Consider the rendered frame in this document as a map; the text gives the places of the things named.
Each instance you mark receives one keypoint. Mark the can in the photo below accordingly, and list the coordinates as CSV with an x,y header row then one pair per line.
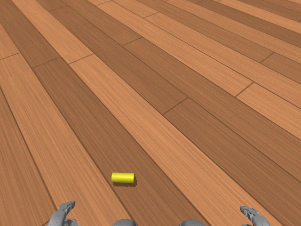
x,y
123,177

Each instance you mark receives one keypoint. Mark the right robot hand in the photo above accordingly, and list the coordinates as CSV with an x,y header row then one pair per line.
x,y
253,215

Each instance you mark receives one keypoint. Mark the left robot hand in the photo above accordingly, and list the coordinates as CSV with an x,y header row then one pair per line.
x,y
58,217

